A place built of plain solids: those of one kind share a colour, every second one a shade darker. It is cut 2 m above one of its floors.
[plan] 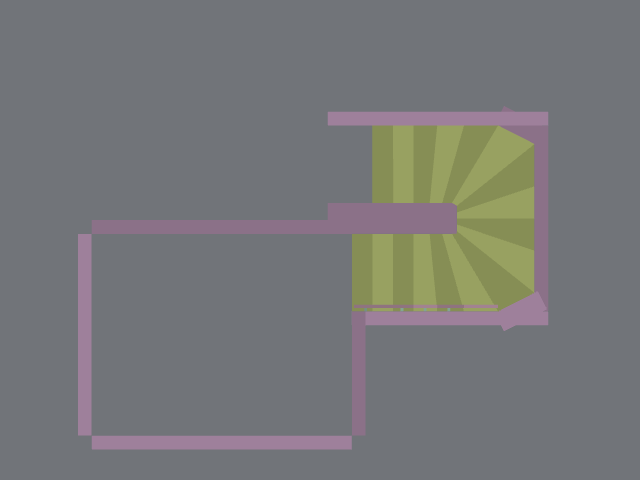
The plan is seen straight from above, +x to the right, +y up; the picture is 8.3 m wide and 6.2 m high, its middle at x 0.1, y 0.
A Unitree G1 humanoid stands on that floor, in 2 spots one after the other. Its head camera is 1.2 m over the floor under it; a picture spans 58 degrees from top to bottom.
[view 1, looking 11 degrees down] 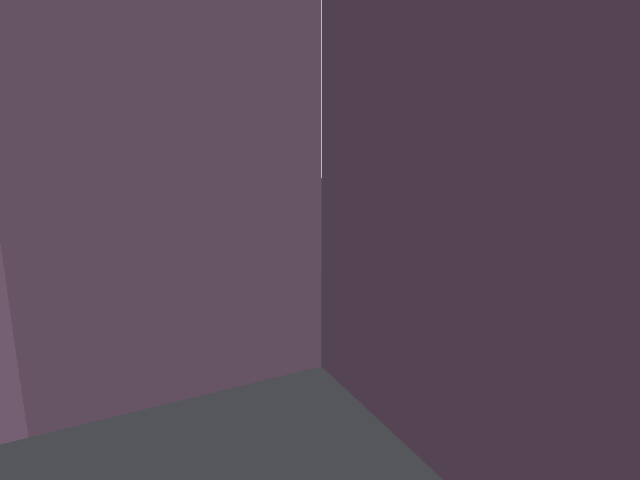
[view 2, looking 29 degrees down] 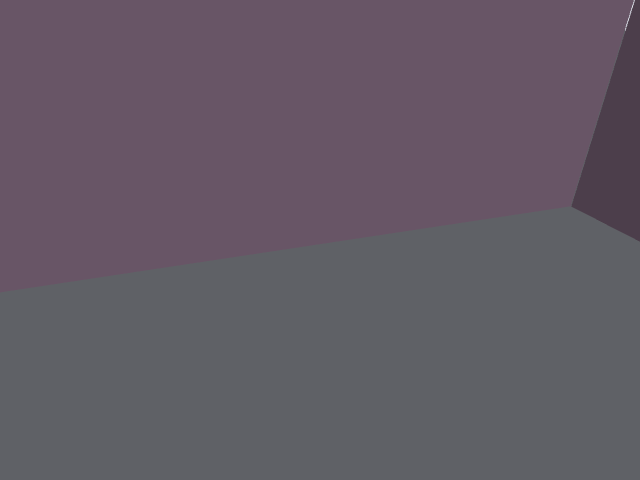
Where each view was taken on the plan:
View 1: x -1.56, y -1.47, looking -27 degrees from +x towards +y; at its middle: wall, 2.37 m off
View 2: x -0.49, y -0.50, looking -107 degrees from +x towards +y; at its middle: wall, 2.42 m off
